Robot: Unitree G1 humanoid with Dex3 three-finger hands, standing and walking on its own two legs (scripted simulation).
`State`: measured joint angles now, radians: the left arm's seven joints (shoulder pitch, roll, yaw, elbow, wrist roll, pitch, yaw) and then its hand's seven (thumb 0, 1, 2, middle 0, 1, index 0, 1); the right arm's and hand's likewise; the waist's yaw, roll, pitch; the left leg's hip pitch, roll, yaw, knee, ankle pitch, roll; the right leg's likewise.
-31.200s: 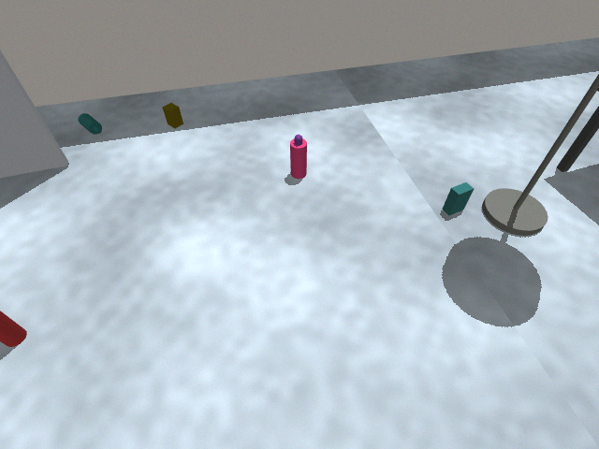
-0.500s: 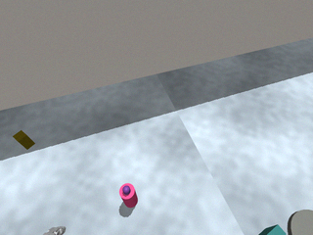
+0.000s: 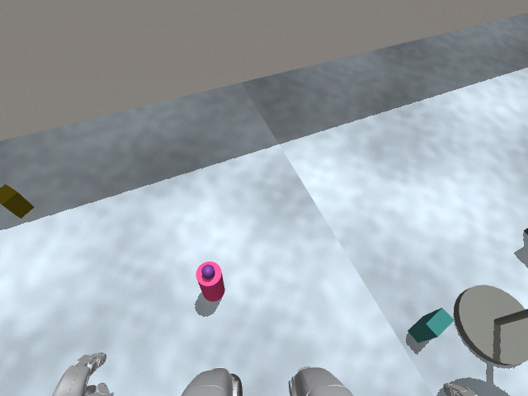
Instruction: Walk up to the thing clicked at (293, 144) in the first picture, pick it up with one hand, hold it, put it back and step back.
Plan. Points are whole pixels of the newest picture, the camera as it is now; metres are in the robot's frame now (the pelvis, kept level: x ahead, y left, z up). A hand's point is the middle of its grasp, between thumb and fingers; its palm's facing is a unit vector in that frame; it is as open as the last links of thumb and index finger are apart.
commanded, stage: step back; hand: left
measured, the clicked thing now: (210, 280) +0.47 +0.17 -0.64
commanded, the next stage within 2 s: none
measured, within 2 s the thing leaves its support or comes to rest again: neither
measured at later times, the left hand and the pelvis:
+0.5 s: hand out of the picture -0.01 +0.26 -0.15, palm faces +0.03 -0.93 -0.36, open 7.4 cm; pelvis -0.14 -0.01 -0.01, yaw +2 degrees
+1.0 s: hand out of the picture -0.24 +0.21 -0.14, palm faces -0.01 -0.91 -0.40, open 7.4 cm; pelvis -0.31 -0.06 +0.00, yaw -1 degrees
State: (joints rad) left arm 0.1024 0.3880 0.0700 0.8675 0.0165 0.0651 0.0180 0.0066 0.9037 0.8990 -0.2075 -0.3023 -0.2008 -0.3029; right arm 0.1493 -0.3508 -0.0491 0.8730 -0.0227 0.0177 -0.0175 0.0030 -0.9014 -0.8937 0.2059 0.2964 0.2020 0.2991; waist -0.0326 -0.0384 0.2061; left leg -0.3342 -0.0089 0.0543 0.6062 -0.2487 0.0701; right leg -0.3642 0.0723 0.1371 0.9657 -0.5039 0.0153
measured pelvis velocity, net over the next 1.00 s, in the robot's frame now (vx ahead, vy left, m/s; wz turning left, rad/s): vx -0.31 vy -0.06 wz -0.02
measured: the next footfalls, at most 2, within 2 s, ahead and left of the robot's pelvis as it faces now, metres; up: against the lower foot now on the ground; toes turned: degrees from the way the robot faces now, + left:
right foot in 0.12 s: -0.02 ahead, -0.14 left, +0.00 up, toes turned +2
left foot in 0.44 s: -0.11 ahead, +0.09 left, +0.00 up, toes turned +0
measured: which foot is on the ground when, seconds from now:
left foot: down 0.00-0.14, up 0.16-0.42, down 0.44-0.88, up 0.90-1.00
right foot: up 0.00-0.10, down 0.12-0.46, up 0.48-0.84, down 0.86-1.00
